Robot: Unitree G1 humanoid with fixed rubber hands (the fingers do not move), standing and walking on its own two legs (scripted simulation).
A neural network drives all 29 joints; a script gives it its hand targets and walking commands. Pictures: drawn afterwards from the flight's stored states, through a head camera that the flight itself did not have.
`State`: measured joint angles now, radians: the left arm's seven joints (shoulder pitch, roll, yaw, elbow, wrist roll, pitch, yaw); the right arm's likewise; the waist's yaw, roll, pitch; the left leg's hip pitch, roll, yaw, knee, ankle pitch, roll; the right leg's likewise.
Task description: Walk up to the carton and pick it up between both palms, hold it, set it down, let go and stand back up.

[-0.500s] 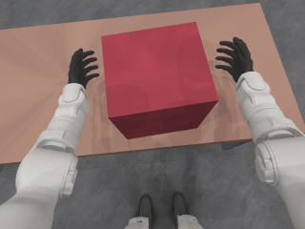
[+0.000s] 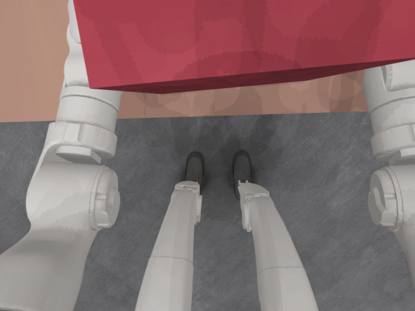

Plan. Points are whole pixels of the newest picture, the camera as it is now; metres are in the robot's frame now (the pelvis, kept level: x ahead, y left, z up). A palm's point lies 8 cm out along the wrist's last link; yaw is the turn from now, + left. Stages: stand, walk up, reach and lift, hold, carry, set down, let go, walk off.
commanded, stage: reach and lift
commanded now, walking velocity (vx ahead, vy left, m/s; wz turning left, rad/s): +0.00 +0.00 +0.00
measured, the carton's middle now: out of the picture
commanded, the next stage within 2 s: none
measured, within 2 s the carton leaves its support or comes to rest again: neither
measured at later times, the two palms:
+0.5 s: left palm out of the picture +0.52 +0.17 -0.02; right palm out of the picture +0.53 -0.15 -0.02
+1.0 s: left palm out of the picture +0.53 +0.17 -0.08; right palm out of the picture +0.54 -0.15 -0.07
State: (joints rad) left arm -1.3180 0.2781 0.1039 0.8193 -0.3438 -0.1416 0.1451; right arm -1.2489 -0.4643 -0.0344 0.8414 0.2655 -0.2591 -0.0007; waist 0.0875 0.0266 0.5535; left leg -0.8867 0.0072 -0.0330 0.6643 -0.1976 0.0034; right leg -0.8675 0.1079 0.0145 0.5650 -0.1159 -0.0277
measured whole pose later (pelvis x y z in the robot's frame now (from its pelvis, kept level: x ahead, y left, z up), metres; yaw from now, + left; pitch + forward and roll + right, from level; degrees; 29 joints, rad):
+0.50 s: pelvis +0.03 +0.02 +0.00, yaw -1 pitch +46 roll +1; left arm -1.09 0.15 0.21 1.30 -0.07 -0.32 0.14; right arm -1.08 -0.21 -0.23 1.20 -0.03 -0.25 0.02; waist 0.02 0.01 -0.35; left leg -1.10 -0.04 0.03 0.30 -0.02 0.03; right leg -1.12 0.05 0.11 0.28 0.03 -0.01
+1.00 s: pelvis +0.05 +0.02 -0.01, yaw +0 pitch +54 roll +0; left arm -0.98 0.12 0.27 1.23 -0.06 -0.49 0.09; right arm -1.02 -0.15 -0.36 1.16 -0.13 -0.44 0.05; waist 0.04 0.04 -0.39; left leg -1.20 -0.03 0.01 0.27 -0.02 0.03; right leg -1.21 0.06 0.09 0.23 0.03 -0.02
